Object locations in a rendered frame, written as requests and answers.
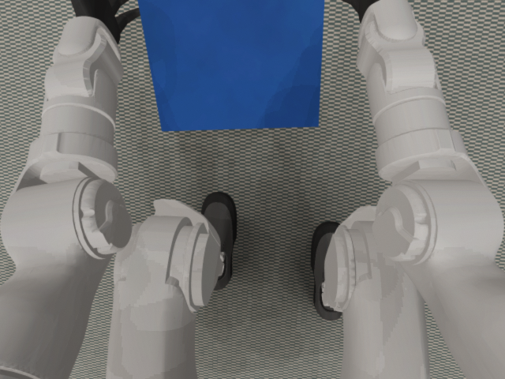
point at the left robot hand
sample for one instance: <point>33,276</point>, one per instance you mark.
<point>105,11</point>

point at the right robot upper arm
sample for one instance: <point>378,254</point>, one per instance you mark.
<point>445,234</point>

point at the robot right forearm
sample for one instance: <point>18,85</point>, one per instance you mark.
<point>408,110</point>

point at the right robot hand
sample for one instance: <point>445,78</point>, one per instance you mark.
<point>360,6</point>

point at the carton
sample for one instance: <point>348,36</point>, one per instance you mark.
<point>234,64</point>

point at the robot left forearm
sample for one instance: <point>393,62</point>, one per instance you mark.
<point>79,110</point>

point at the left robot upper arm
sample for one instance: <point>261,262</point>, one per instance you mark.
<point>61,237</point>

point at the robot right foot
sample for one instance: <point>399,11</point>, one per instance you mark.
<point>320,242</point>

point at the right robot shin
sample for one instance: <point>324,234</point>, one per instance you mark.
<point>366,213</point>

